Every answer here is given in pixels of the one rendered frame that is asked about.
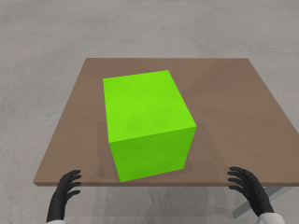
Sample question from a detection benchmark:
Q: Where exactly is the left robot hand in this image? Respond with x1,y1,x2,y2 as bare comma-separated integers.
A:
46,170,82,223

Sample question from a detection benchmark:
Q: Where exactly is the right robot hand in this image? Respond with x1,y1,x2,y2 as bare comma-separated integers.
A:
227,166,275,217

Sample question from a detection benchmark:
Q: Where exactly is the robot right forearm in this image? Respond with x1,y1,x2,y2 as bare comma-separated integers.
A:
256,212,285,224

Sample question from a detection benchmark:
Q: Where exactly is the table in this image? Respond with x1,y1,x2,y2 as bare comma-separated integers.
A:
33,58,299,219

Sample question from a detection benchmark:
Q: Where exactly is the carton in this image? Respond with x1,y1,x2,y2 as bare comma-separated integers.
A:
103,70,197,182

